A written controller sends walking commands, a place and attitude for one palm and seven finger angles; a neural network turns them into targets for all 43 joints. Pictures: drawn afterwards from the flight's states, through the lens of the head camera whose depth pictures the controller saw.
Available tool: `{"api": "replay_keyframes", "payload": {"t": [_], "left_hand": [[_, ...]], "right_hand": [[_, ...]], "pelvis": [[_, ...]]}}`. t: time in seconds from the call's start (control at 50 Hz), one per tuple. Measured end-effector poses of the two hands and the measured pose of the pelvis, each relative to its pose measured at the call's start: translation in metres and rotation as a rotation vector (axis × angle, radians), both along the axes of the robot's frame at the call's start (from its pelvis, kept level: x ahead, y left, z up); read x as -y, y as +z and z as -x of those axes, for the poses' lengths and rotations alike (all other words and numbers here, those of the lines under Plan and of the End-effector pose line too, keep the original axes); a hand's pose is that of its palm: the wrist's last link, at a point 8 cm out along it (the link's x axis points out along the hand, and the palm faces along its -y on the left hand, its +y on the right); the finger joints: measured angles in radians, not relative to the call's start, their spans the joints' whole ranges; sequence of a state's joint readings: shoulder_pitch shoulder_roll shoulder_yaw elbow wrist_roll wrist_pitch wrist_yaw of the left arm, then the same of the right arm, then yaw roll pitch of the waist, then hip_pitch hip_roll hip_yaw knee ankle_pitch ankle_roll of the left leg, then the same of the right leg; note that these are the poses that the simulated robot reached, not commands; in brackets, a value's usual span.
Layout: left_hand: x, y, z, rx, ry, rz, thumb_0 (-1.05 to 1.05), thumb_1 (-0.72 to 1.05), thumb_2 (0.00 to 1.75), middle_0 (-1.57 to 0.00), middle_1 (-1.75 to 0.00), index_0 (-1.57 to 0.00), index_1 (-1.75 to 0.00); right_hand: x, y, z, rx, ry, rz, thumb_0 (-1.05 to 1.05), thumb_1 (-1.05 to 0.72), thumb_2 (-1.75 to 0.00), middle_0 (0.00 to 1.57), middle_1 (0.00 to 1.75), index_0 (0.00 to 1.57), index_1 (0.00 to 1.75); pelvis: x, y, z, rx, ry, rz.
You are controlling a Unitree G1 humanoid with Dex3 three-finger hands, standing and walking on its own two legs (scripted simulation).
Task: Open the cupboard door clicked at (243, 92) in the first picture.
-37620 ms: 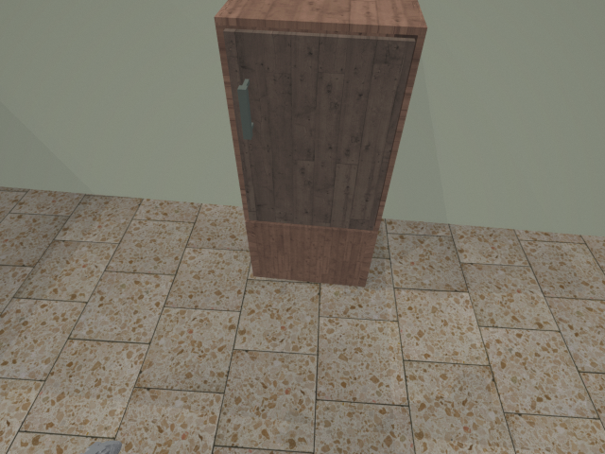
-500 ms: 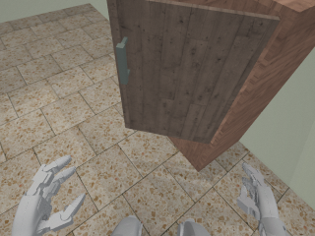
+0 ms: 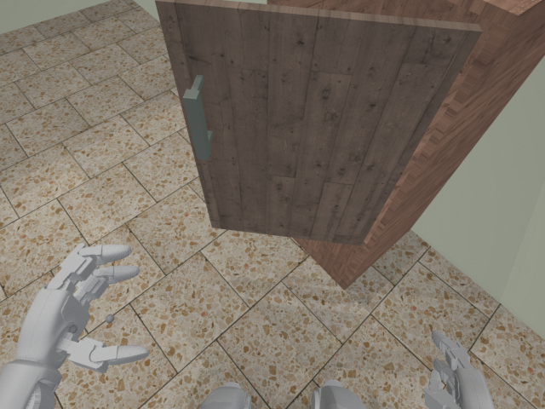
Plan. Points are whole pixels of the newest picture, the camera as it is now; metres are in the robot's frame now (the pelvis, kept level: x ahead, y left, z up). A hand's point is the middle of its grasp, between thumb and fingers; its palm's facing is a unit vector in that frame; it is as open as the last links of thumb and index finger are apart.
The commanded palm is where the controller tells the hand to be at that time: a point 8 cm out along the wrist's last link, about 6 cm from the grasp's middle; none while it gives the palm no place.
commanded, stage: raise the hand with hooked fingers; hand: left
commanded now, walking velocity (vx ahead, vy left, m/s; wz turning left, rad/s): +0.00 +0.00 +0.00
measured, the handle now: (201, 119) +0.54 +0.16 +0.08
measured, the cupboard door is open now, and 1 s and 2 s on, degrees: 43 43 43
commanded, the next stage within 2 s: move the hooked fingers beside the handle in 1.02 s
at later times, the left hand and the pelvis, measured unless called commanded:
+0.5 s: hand (60, 256) +0.27 +0.27 +0.10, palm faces -0.01 -1.00 -0.09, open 14.0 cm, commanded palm +0.25 +0.32 +0.10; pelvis -0.01 +0.00 +0.02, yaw +0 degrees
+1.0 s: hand (75, 253) +0.28 +0.26 +0.09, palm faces -0.04 -1.00 -0.06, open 14.0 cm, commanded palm +0.26 +0.31 +0.10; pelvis -0.01 -0.01 +0.03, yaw -1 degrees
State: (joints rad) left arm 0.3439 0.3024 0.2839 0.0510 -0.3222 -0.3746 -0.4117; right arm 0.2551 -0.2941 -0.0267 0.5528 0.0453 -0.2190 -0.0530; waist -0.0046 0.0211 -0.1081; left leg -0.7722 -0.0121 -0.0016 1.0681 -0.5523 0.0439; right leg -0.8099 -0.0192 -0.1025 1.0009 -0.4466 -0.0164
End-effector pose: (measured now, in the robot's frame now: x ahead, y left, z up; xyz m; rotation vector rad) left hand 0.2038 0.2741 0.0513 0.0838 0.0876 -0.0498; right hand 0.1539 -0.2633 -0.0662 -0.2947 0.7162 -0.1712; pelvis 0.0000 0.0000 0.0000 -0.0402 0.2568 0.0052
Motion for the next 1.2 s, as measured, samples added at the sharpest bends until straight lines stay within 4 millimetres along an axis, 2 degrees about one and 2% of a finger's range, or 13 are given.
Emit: {"api": "replay_keyframes", "payload": {"t": [0.06,0.18,0.24,0.38,0.5,0.58,0.7,0.8,1.2], "left_hand": [[-0.001,0.000,-0.008,-0.015,-0.042,0.009,0.00,-0.23,0.41,-0.28,-1.03,-0.28,-1.03],[-0.023,0.039,-0.020,0.130,0.027,-0.011,-0.01,-0.37,0.35,-0.29,-1.12,-0.29,-1.11],[-0.035,0.045,-0.025,0.120,0.052,-0.009,-0.01,-0.42,0.33,-0.29,-1.15,-0.29,-1.15],[-0.043,0.030,-0.034,-0.016,0.022,0.019,-0.01,-0.48,0.31,-0.29,-1.19,-0.30,-1.19],[-0.052,0.056,-0.050,0.113,0.035,-0.003,-0.01,-0.49,0.30,-0.30,-1.20,-0.30,-1.20],[-0.061,0.062,-0.061,0.096,0.033,0.007,-0.01,-0.50,0.30,-0.30,-1.20,-0.30,-1.20],[-0.052,0.046,-0.063,-0.010,-0.007,0.036,-0.01,-0.50,0.30,-0.29,-1.20,-0.30,-1.20],[-0.043,0.045,-0.061,0.055,0.013,0.034,-0.01,-0.50,0.30,-0.30,-1.20,-0.30,-1.20],[-0.044,0.049,-0.063,0.058,0.035,0.031,-0.01,-0.50,0.30,-0.30,-1.20,-0.30,-1.20]], "right_hand": [[-0.003,0.011,-0.009,0.045,0.007,0.009,0.01,-0.90,-0.90,0.20,0.30,0.20,0.30],[-0.022,0.025,-0.018,0.101,0.041,-0.025,0.01,-0.90,-0.90,0.20,0.30,0.20,0.30],[-0.030,0.025,-0.017,0.097,0.062,-0.050,0.01,-0.90,-0.90,0.20,0.30,0.21,0.30],[-0.034,0.020,-0.001,0.054,0.061,-0.057,0.01,-0.90,-0.90,0.20,0.30,0.21,0.30],[-0.024,0.018,0.019,-0.001,0.036,-0.030,0.01,-0.90,-0.90,0.20,0.30,0.21,0.30],[-0.015,0.018,0.031,-0.028,0.006,-0.023,0.01,-0.90,-0.90,0.20,0.30,0.21,0.30],[-0.004,0.021,0.041,-0.035,-0.020,-0.015,0.01,-0.90,-0.90,0.20,0.30,0.21,0.30],[0.000,0.023,0.042,-0.042,-0.013,0.001,0.01,-0.90,-0.90,0.20,0.30,0.21,0.30],[-0.006,0.021,0.016,-0.002,0.018,-0.030,0.01,-0.90,-0.90,0.20,0.30,0.21,0.30]], "pelvis": [[-0.001,0.002,0.001,0.013,-0.004,0.003],[-0.003,0.010,0.001,0.041,0.000,0.006],[-0.004,0.013,0.002,0.050,0.003,0.006],[-0.005,0.017,0.007,0.064,0.000,0.002],[-0.003,0.021,0.010,0.079,-0.003,0.001],[-0.002,0.023,0.010,0.080,-0.005,-0.003],[-0.001,0.027,0.009,0.071,-0.019,-0.010],[0.002,0.026,0.009,0.071,-0.021,-0.013],[0.008,0.026,0.004,0.066,-0.011,-0.014]]}}
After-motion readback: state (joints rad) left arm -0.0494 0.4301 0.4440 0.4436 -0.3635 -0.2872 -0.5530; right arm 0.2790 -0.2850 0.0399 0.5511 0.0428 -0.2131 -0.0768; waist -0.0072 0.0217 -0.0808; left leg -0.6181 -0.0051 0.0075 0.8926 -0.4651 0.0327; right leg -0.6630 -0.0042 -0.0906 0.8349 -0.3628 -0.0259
